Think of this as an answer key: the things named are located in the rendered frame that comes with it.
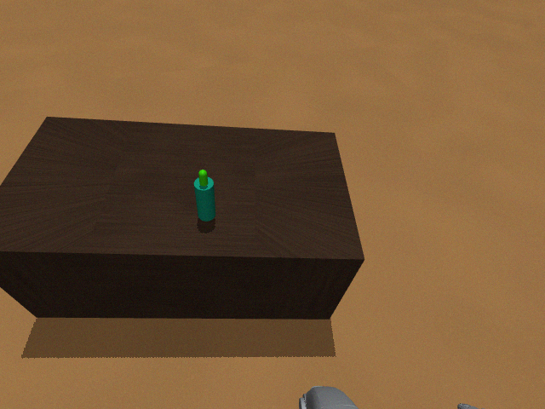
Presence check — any bottle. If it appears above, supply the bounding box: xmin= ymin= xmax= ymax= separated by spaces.
xmin=194 ymin=170 xmax=215 ymax=222

